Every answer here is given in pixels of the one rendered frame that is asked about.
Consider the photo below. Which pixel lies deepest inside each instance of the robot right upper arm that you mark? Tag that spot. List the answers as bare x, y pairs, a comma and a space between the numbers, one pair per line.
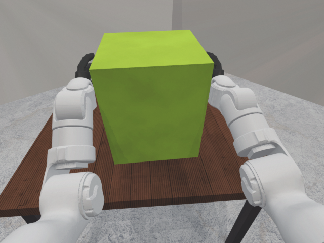
274, 183

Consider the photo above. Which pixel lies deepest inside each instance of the robot left hand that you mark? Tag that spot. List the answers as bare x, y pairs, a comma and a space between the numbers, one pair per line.
84, 66

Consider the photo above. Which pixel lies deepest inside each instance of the robot right hand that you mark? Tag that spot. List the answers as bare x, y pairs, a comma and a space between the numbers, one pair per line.
217, 65

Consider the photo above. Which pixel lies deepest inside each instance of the table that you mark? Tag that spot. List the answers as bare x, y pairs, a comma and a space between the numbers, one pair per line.
212, 176

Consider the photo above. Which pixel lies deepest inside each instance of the left robot forearm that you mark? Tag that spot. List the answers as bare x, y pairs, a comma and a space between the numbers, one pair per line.
72, 125

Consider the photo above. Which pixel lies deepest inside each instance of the robot left upper arm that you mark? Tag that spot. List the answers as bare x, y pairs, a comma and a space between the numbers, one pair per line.
67, 203

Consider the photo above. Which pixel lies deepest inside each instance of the carton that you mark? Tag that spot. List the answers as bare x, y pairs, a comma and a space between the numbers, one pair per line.
152, 90

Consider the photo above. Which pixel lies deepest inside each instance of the right robot forearm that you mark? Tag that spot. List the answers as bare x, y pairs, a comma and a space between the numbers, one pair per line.
253, 138

